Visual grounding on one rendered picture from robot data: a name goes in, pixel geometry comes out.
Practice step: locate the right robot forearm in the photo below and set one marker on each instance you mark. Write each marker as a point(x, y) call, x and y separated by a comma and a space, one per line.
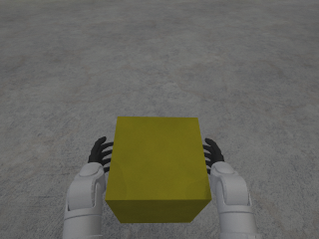
point(234, 204)

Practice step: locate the robot left hand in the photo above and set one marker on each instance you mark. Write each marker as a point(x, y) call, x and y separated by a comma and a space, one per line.
point(97, 155)

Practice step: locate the robot right hand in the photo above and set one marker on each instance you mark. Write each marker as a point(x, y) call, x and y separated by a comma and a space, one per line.
point(214, 155)

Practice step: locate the left robot forearm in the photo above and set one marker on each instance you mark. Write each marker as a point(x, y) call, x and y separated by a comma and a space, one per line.
point(84, 204)

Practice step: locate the carton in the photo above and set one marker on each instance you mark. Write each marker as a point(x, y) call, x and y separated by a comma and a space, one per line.
point(158, 171)

